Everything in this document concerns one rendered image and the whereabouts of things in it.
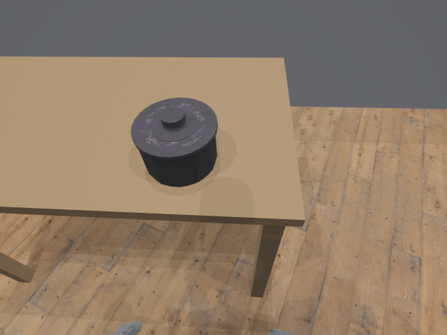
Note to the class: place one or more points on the pot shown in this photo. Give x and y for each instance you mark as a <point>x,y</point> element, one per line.
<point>184,171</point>

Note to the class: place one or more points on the knob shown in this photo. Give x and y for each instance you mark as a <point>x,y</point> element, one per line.
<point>172,117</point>

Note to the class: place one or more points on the table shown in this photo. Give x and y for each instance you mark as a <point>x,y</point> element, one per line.
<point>66,147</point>

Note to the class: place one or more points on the lid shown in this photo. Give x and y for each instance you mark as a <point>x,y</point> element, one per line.
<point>155,140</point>

